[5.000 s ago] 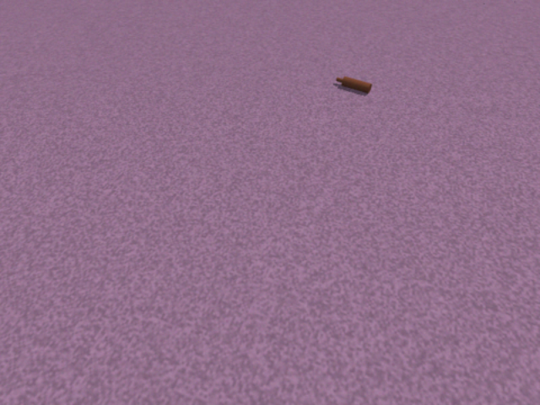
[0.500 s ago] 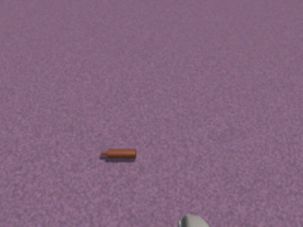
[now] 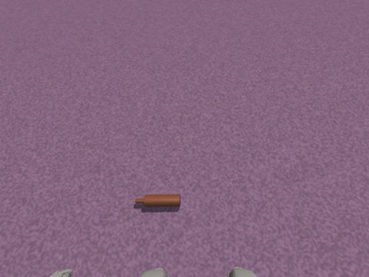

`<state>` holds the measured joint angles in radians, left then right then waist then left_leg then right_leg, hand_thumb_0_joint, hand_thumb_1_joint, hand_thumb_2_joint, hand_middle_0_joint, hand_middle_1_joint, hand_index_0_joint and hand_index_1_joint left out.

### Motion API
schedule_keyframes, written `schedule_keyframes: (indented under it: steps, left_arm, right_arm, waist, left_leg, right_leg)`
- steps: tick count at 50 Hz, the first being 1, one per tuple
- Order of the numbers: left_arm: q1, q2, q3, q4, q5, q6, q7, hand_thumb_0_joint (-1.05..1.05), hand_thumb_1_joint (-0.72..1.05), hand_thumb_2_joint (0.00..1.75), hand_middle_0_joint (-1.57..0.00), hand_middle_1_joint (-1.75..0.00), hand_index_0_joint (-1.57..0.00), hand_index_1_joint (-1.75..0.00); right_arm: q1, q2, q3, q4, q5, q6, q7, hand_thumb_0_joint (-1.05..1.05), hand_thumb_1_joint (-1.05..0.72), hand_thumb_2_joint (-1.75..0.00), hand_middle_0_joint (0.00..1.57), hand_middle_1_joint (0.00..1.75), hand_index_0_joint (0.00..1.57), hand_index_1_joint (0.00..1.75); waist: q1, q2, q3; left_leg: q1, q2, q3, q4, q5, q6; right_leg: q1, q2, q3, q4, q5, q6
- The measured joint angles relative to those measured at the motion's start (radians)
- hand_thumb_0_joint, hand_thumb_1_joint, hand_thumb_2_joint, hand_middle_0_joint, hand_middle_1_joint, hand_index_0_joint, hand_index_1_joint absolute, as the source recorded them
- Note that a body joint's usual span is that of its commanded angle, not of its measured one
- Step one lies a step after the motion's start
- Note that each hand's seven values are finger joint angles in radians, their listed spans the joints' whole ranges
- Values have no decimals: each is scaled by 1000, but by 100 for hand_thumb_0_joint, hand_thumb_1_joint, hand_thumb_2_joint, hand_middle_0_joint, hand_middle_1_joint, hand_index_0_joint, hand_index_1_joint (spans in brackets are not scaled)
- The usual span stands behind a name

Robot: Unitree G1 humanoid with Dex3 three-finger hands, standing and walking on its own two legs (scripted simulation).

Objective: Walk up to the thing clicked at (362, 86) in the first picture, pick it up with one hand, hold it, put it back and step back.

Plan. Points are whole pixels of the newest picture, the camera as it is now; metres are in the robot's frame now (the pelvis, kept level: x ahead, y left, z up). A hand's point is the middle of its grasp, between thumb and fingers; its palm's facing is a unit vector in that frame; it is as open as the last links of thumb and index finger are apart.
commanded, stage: walk up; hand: left
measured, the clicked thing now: (157, 200) +0.59 +0.22 -0.71
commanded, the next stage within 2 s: stand in 1.22 s
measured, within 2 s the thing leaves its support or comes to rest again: neither
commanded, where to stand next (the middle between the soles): +0.10 -0.02 m, yaw +0 degrees
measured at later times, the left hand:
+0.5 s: hand out of the picture +0.08 +0.26 -0.13, palm faces +0.01 -0.94 -0.34, open 7.4 cm
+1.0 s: hand out of the picture +0.12 +0.24 -0.12, palm faces -0.02 -0.95 -0.32, open 7.4 cm
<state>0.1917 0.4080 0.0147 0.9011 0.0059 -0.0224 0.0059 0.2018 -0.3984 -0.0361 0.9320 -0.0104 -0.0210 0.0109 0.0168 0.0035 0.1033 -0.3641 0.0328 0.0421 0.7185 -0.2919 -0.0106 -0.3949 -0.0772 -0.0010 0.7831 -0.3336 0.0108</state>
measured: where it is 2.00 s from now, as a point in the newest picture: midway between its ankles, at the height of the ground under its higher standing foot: outside the picture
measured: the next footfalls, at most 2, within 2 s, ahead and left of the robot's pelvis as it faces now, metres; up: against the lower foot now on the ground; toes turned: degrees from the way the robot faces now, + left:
none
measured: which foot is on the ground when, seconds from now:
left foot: down 0.00-1.00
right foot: down 0.00-1.00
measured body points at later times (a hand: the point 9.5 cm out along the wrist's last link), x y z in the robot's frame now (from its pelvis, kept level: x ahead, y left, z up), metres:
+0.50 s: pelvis +0.02 +0.00 +0.03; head +0.04 +0.00 +0.48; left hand +0.08 +0.31 -0.10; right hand +0.15 -0.29 -0.09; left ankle +0.05 +0.14 -0.71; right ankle +0.05 -0.14 -0.71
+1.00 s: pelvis +0.03 -0.01 +0.04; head +0.04 -0.01 +0.49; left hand +0.12 +0.29 -0.10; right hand +0.09 -0.31 -0.10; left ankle +0.05 +0.14 -0.71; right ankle +0.05 -0.14 -0.71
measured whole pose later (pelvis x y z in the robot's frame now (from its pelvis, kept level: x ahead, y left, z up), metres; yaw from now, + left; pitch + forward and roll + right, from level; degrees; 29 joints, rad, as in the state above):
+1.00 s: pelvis +0.03 -0.01 +0.04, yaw +0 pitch -2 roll +0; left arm 0.06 0.34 0.02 1.17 0.01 0.01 -0.02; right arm 0.09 -0.35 0.00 1.18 -0.01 -0.01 0.01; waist -0.01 0.00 0.06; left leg -0.16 0.06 0.04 0.35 -0.15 -0.04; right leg -0.16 -0.03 0.00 0.35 -0.16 0.02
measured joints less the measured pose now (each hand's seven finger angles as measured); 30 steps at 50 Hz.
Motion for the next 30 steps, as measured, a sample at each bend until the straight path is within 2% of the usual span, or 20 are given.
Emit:
schedule_keyframes:
  steps: [3, 5, 6, 8, 14, 23, 30]
  left_arm:
    - [-25, -10, 0, 43, -9, 23, 1, 1, 90, 90, -21, -30, -20, -30]
    - [-33, -11, -1, 68, -9, 21, -3, 1, 90, 90, -21, -30, -20, -30]
    - [-36, -12, -2, 82, -9, 19, -5, 1, 91, 90, -21, -30, -20, -30]
    - [-39, -14, -7, 109, -9, 19, -9, 1, 91, 90, -21, -30, -20, -30]
    - [-59, -27, -22, 185, -15, 22, -16, 1, 91, 90, -21, -30, -20, -30]
    - [-96, -47, -26, 259, -14, 19, -19, 1, 91, 90, -21, -30, -20, -30]
    - [-120, -58, -18, 282, -10, 19, -21, 1, 91, 90, -21, -30, -20, -30]
  right_arm:
    - [-17, 9, 17, 29, 0, 0, 0, 1, -91, -90, 20, 30, 20, 30]
    - [-32, 18, 29, 49, 1, 4, 0, 1, -91, -90, 20, 30, 20, 30]
    - [-40, 22, 34, 59, 3, 5, 0, 1, -91, -90, 20, 30, 20, 30]
    - [-58, 31, 41, 78, 6, 6, 2, 1, -91, -90, 20, 30, 20, 30]
    - [-108, 43, 55, 129, 7, 1, 3, 1, -91, -90, 20, 30, 20, 30]
    - [-186, 39, 49, 184, 15, 5, 3, 1, -91, -90, 20, 30, 20, 30]
    - [-198, 38, 44, 217, 11, 7, 5, 1, -91, -90, 20, 30, 20, 30]
  waist:
    - [-7, -3, -12]
    - [-8, -12, -16]
    - [-7, -14, -17]
    - [-6, -21, -22]
    - [3, -22, -26]
    - [6, 0, -27]
    - [4, 11, -39]
  left_leg:
    - [-3, 8, -6, 22, -26, 2]
    - [6, 12, -10, 13, -27, 1]
    - [11, 14, -12, 6, -26, -1]
    - [26, 15, -10, -24, -15, -1]
    - [79, 16, -10, -123, 27, -2]
    - [152, 11, -11, -259, 94, -10]
    - [191, 14, -8, -336, 132, -18]
  right_leg:
    - [15, 26, 14, -5, -67, -22]
    - [41, 33, 12, -59, 21, -16]
    - [52, 34, 10, -78, 35, 1]
    - [69, 34, 11, -112, 41, 19]
    - [126, 36, 6, -220, 84, 30]
    - [192, 34, -2, -336, 138, 26]
    - [224, 38, -2, -399, 169, 21]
